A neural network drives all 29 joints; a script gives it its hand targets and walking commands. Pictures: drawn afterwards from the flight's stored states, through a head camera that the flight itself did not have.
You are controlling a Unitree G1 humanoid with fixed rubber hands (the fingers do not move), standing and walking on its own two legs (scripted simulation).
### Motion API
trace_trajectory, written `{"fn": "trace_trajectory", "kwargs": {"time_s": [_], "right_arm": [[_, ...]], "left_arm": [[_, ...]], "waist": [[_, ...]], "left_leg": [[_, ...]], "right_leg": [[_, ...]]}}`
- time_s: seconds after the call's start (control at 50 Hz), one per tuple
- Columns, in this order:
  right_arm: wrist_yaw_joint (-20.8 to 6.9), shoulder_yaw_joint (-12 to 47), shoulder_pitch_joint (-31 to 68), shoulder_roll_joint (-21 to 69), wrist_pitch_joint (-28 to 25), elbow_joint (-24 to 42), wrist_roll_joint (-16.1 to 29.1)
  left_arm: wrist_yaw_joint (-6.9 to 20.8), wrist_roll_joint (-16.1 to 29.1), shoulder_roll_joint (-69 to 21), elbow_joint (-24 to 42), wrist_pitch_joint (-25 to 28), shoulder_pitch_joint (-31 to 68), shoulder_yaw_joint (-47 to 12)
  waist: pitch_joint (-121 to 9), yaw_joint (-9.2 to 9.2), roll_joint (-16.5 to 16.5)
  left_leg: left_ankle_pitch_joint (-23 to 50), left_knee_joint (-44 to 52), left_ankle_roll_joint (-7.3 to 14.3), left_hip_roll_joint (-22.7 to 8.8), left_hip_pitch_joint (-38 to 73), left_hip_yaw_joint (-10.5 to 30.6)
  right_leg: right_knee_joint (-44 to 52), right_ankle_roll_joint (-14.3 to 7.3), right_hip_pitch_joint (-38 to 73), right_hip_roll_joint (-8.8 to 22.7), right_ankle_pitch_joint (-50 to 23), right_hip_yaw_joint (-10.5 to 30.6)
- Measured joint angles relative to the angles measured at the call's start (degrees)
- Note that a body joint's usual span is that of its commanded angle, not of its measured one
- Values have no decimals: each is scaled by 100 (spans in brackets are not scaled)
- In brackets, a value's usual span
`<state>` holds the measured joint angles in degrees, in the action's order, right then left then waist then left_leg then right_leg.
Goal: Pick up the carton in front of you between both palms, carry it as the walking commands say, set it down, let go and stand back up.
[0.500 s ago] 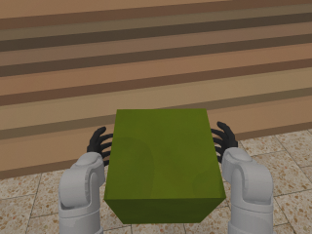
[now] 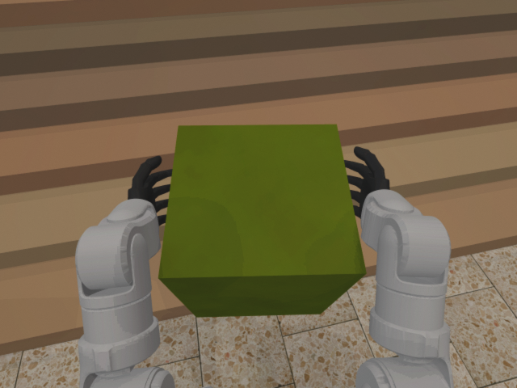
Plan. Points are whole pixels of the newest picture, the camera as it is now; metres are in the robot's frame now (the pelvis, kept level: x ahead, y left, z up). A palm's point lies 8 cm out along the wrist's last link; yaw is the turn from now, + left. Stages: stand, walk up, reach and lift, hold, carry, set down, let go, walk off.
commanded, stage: carry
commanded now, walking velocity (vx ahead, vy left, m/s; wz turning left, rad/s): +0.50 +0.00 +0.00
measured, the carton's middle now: (258, 231) +0.33 -0.01 +0.07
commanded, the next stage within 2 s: none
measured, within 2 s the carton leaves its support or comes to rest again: neither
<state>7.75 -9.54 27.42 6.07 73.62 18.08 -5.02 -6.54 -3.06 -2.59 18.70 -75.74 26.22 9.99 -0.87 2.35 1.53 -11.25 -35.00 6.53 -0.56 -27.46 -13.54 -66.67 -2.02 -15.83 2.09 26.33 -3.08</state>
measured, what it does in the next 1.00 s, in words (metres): climbs: right foot, then left foot 0.10 m higher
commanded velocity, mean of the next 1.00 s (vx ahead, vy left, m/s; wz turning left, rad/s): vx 0.50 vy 0.00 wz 0.00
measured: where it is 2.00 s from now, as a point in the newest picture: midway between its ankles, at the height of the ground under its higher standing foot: (236, 112)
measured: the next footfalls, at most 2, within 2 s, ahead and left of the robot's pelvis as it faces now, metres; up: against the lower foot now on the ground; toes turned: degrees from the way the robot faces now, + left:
right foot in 0.38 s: +0.41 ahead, -0.08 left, +0.00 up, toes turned -5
left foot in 0.78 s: +0.68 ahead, +0.09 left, +0.10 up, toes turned +4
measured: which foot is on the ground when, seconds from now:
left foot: down 0.00-0.36, up 0.38-0.76, down 0.78-1.00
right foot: up 0.00-0.36, down 0.38-0.82, up 0.84-1.00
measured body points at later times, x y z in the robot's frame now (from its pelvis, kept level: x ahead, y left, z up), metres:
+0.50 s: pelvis +0.32 -0.03 +0.01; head +0.39 -0.03 +0.45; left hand +0.71 +0.15 +0.14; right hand +0.74 -0.15 +0.15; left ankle +0.18 +0.08 -0.59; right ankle +0.37 -0.08 -0.72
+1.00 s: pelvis +0.66 +0.03 +0.11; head +0.75 +0.00 +0.55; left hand +1.08 +0.11 +0.22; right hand +1.03 -0.19 +0.22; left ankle +0.64 +0.09 -0.61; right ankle +0.60 -0.08 -0.43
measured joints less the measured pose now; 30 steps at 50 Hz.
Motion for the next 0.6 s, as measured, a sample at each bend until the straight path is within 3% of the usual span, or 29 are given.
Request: {"fn": "trace_trajectory", "kwargs": {"time_s": [0.04, 0.1, 0.22, 0.32, 0.38, 0.42, 0.48, 0.6], "right_arm": [[32, -79, 234, -120, 106, -238, 80], [48, -220, 605, -264, 162, -511, 187], [61, -398, 1521, -545, 133, -1153, 326], [60, -462, 2260, -742, 134, -2069, 316], [53, -563, 2544, -903, 200, -2455, 326], [37, -627, 2727, -1017, 170, -2692, 345], [26, -789, 2677, -918, 220, -2751, 228], [17, -1009, 2442, -529, 280, -1847, 1]], "left_arm": [[-16, -33, 10, -283, -122, 320, 68], [-34, -114, -1, -555, -193, 735, 159], [-72, -140, 174, -1010, -200, 1523, 297], [-84, -77, 409, -1771, -242, 2141, 438], [-95, -69, 455, -2325, -216, 2521, 445], [-117, -83, 418, -2556, -111, 2656, 461], [-193, -70, 326, -2656, -109, 2579, 509], [-282, 13, 78, -1758, -72, 2188, 708]], "waist": [[81, 56, -26], [187, 113, -76], [225, 132, -142], [135, 46, -162], [112, -117, -135], [228, -354, -339], [392, -552, -290], [744, -692, -134]], "left_leg": [[-39, 296, -20, 48, 280, 3], [-101, 746, -28, 99, 723, 35], [-458, 1231, -149, 114, 1495, 187], [-1126, 1116, -371, 55, 2081, 301], [-1707, -123, -442, -75, 2028, 282], [-1749, -1864, -431, -133, 1423, 727], [-1491, -4015, -355, 111, 275, 1198], [-1233, -5180, -211, 9, -1675, 1157]], "right_leg": [[-476, -90, -763, -5, -354, 54], [-153, -77, -1584, 90, -684, 51], [1337, 5, -2361, 201, -1288, -19], [2793, -128, -2136, 7, -2003, -292], [3641, -272, -1421, -189, -2259, -551], [3199, -387, -1398, -342, -1599, -608], [3203, -474, -1153, -391, -1382, -560], [3789, -407, -377, -342, -1090, -414]]}}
